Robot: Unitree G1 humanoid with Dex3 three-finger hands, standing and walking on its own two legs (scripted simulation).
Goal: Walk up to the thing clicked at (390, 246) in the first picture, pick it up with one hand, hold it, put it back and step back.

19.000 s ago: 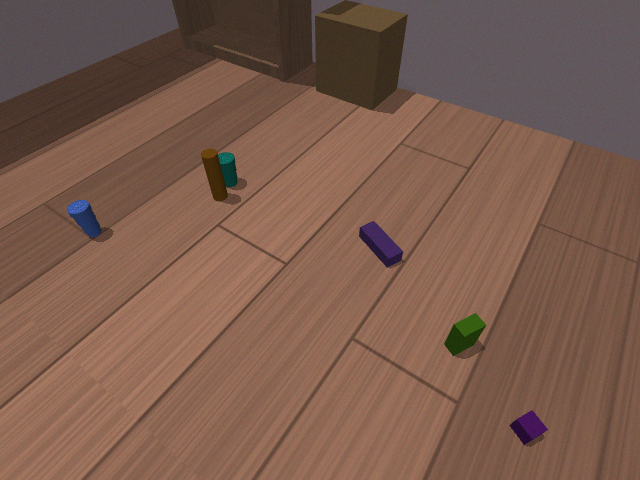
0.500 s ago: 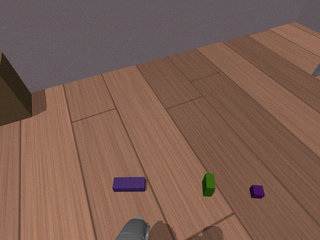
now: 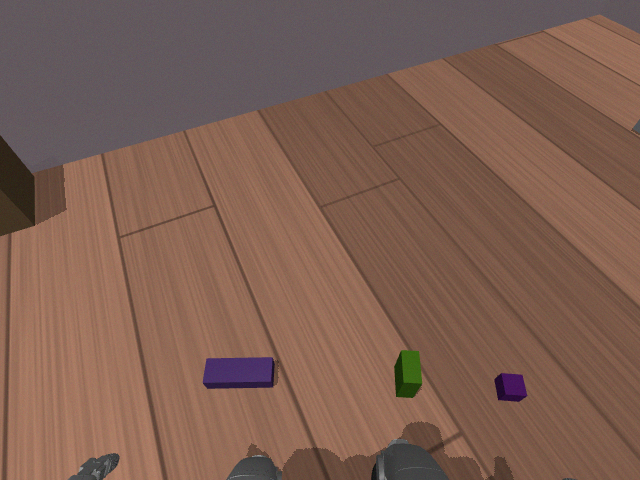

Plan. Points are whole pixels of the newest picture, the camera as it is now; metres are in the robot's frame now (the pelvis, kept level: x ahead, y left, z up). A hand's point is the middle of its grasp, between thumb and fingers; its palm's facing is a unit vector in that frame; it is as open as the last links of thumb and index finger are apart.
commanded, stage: walk up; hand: left
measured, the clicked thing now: (239, 372) +0.47 +0.27 -0.71
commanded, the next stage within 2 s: stand in 1.64 s
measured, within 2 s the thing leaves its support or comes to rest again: neither
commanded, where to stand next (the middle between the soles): +0.09 +0.03 m, yaw +0 degrees
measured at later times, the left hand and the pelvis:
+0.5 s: hand out of the picture -0.02 +0.34 -0.13, palm faces +0.05 -0.89 -0.46, open 7.4 cm; pelvis -0.04 +0.03 +0.02, yaw +5 degrees
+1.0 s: hand out of the picture +0.07 +0.33 -0.14, palm faces -0.01 -0.93 -0.37, open 7.4 cm; pelvis -0.01 +0.06 +0.01, yaw +0 degrees
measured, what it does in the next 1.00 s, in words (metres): steps on the spot: left foot, then right foot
